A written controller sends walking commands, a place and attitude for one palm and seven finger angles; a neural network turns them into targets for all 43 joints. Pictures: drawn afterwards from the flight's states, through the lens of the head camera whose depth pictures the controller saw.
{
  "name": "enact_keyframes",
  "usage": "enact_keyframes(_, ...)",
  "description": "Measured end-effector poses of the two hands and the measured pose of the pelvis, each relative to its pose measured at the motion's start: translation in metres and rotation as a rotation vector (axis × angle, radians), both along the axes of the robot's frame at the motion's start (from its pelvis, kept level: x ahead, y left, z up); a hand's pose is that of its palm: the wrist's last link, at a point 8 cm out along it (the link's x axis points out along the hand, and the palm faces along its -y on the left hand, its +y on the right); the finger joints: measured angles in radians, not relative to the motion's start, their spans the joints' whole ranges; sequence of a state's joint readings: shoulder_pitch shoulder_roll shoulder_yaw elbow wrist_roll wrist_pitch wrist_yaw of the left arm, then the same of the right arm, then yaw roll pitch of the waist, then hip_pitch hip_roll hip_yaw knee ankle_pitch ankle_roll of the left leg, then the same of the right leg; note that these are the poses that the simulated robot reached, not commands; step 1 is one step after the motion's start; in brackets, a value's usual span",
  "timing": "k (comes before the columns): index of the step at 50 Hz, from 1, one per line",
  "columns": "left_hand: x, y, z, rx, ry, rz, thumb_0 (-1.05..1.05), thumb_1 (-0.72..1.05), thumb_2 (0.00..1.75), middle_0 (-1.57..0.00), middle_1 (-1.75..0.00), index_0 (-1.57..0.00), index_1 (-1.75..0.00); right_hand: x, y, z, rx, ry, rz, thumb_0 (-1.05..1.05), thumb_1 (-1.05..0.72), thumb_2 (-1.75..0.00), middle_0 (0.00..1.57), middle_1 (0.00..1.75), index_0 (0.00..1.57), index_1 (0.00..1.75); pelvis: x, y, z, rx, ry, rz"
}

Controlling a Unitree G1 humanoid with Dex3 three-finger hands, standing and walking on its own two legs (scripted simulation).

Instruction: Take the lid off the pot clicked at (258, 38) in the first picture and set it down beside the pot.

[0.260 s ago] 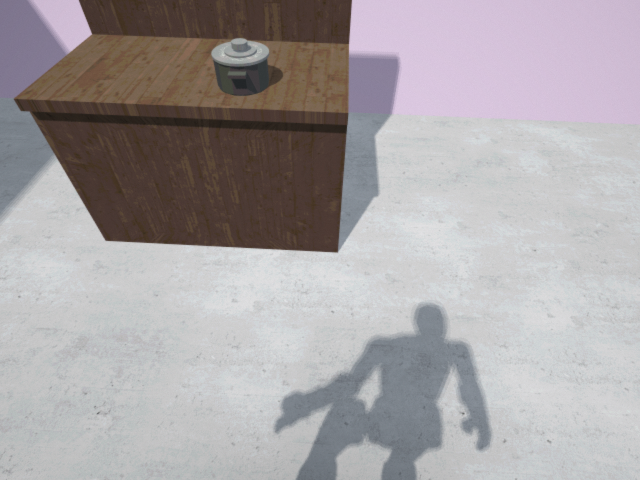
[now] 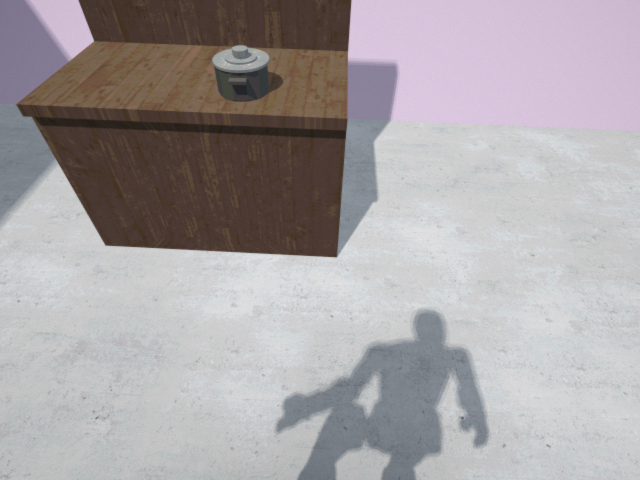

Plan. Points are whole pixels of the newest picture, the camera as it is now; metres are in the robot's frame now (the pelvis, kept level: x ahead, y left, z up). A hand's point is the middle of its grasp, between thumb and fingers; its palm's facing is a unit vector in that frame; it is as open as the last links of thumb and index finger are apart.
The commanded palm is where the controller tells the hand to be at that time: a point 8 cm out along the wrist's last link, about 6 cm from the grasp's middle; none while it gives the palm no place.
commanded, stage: look at it before walking up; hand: left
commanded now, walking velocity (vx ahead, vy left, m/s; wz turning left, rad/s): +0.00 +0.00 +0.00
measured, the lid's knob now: (240, 51) +1.25 +0.32 +0.01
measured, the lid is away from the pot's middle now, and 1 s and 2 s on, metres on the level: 0.00 0.00 0.00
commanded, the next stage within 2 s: walk to a spot facing it in 0.68 s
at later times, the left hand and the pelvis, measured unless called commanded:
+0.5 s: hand out of the picture +0.06 +0.24 -0.16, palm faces -0.02 -0.95 -0.31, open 7.4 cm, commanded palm none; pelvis +0.01 +0.00 +0.00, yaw +0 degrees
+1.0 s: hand out of the picture +0.05 +0.23 -0.17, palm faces +0.08 -0.97 -0.24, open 7.4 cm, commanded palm none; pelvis +0.03 +0.01 +0.00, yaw +5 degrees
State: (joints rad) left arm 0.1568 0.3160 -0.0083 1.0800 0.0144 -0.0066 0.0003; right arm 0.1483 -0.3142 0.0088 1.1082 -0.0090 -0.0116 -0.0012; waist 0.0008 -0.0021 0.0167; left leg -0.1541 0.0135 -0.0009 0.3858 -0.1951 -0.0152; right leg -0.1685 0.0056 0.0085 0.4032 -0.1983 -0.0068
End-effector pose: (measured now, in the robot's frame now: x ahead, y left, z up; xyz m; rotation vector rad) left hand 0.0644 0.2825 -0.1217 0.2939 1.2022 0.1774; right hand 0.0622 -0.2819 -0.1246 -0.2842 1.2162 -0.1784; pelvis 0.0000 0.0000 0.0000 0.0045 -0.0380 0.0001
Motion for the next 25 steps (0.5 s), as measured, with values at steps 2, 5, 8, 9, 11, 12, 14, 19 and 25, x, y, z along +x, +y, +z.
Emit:
enact_keyframes(2, 0.000, 0.000, 0.000, -0.001, 0.001, 0.001, 0.01, 0.90, 0.90, -0.20, -0.30, -0.20, -0.30, 0.001, 0.000, 0.000, 0.000, -0.002, 0.003, 0.00, -0.91, -0.90, 0.20, 0.30, 0.20, 0.30, 0.000, 0.000, 0.000, 0.000, 0.001, 0.000)
enact_keyframes(5, -0.002, 0.000, -0.001, -0.002, 0.005, 0.002, 0.01, 0.90, 0.90, -0.20, -0.30, -0.20, -0.30, 0.002, 0.000, 0.001, -0.001, -0.001, 0.004, 0.00, -0.91, -0.90, 0.20, 0.30, 0.20, 0.30, 0.000, 0.000, 0.000, 0.000, 0.003, 0.000)
enact_keyframes(8, -0.004, 0.001, -0.001, -0.002, 0.014, 0.004, 0.01, 0.90, 0.90, -0.20, -0.30, -0.20, -0.30, 0.001, 0.000, 0.001, -0.003, 0.005, 0.004, 0.00, -0.91, -0.90, 0.20, 0.30, 0.20, 0.30, 0.001, 0.000, 0.000, 0.000, 0.005, 0.000)
enact_keyframes(9, -0.005, 0.001, -0.001, -0.002, 0.018, 0.005, 0.01, 0.90, 0.90, -0.20, -0.30, -0.20, -0.30, 0.001, 0.000, 0.001, -0.003, 0.007, 0.004, 0.00, -0.91, -0.90, 0.20, 0.30, 0.20, 0.30, 0.001, 0.000, 0.000, -0.001, 0.005, 0.000)
enact_keyframes(11, -0.007, 0.001, -0.002, -0.002, 0.026, 0.007, 0.01, 0.90, 0.90, -0.20, -0.30, -0.20, -0.30, 0.000, 0.000, 0.001, -0.004, 0.012, 0.003, 0.00, -0.91, -0.90, 0.20, 0.30, 0.20, 0.30, 0.001, 0.001, 0.000, -0.001, 0.006, 0.000)
enact_keyframes(12, -0.008, 0.001, -0.002, -0.002, 0.029, 0.008, 0.01, 0.90, 0.90, -0.20, -0.30, -0.20, -0.30, 0.000, 0.000, 0.001, -0.005, 0.015, 0.003, 0.00, -0.91, -0.90, 0.20, 0.30, 0.20, 0.30, 0.002, 0.001, 0.001, -0.001, 0.007, 0.000)
enact_keyframes(14, -0.009, 0.002, -0.003, -0.002, 0.035, 0.010, 0.01, 0.90, 0.90, -0.20, -0.30, -0.20, -0.30, 0.000, 0.000, 0.001, -0.005, 0.019, 0.002, 0.00, -0.91, -0.90, 0.20, 0.30, 0.20, 0.30, 0.002, 0.001, 0.001, -0.001, 0.007, 0.000)
enact_keyframes(19, -0.011, 0.003, -0.003, -0.003, 0.045, 0.013, 0.01, 0.90, 0.90, -0.20, -0.30, -0.20, -0.30, -0.001, 0.000, 0.001, -0.007, 0.026, 0.000, 0.00, -0.91, -0.90, 0.20, 0.30, 0.20, 0.30, 0.004, 0.001, 0.001, -0.001, 0.007, 0.000)
enact_keyframes(25, -0.009, 0.003, -0.003, -0.002, 0.045, 0.011, 0.01, 0.90, 0.90, -0.20, -0.30, -0.20, -0.30, 0.002, 0.001, 0.001, -0.005, 0.023, -0.001, 0.00, -0.91, -0.90, 0.20, 0.30, 0.20, 0.30, 0.005, 0.002, 0.001, -0.001, 0.006, -0.002)
